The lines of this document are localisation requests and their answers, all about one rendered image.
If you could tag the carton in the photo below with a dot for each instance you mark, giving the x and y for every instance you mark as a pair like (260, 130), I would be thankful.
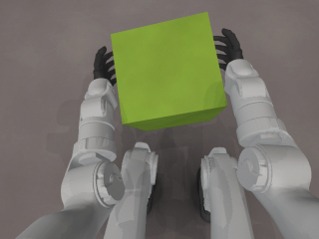
(168, 73)

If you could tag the right robot hand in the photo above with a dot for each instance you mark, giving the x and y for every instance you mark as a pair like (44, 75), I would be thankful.
(232, 48)

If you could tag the left robot shin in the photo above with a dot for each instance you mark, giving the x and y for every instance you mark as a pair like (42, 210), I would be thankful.
(128, 155)

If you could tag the robot right upper arm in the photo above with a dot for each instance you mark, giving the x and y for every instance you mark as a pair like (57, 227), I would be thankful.
(279, 177)

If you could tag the robot right thigh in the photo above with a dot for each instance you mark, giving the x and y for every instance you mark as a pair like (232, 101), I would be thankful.
(229, 215)

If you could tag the robot left upper arm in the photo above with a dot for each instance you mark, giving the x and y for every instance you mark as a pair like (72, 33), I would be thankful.
(89, 194)

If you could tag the left robot hand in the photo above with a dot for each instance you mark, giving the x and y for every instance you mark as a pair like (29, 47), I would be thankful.
(101, 67)

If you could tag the robot right forearm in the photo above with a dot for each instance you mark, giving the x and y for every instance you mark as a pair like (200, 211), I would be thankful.
(257, 122)

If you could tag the robot left forearm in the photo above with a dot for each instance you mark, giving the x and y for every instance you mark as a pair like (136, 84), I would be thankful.
(96, 126)

